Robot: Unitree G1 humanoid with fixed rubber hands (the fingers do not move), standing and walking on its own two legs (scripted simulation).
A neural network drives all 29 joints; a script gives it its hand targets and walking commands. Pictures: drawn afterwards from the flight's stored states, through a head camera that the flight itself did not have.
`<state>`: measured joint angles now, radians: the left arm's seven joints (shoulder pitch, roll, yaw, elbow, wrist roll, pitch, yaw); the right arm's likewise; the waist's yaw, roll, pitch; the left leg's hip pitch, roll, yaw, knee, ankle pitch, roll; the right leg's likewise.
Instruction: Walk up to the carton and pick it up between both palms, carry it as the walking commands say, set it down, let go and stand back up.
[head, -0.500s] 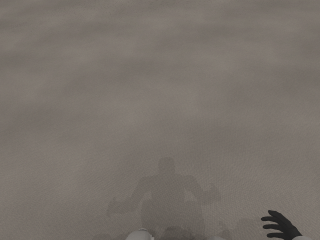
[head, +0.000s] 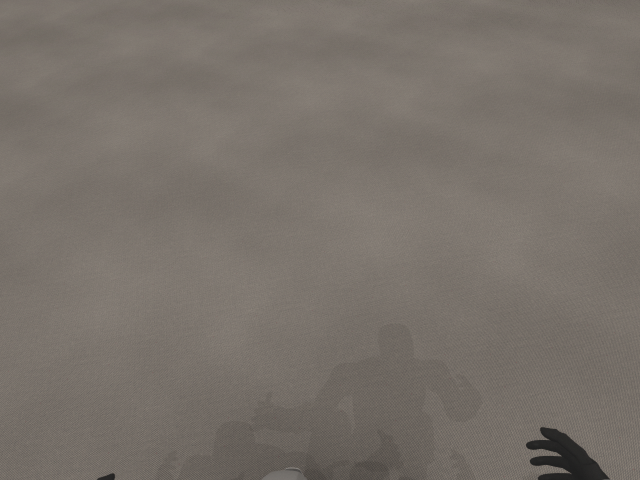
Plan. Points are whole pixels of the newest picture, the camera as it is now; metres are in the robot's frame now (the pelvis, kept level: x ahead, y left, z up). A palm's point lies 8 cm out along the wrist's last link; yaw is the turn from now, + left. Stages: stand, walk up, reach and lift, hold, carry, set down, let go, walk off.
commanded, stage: walk up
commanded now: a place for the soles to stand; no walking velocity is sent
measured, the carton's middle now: out of the picture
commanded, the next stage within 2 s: none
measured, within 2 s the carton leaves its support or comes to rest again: neither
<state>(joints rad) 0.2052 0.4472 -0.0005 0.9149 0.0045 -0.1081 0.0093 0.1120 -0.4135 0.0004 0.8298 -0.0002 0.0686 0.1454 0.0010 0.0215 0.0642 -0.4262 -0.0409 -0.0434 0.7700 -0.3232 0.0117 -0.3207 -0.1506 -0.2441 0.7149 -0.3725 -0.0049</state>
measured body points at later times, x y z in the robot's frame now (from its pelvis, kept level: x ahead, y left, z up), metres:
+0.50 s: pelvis +0.11 +0.11 +0.00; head +0.14 +0.11 +0.45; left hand +0.14 +0.46 -0.09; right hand +0.32 -0.14 -0.12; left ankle +0.09 +0.20 -0.72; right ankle +0.19 +0.04 -0.71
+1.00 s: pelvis +0.24 +0.24 -0.01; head +0.25 +0.25 +0.44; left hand +0.12 +0.55 -0.11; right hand +0.52 +0.06 -0.11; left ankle +0.21 +0.37 -0.72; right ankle +0.24 +0.10 -0.67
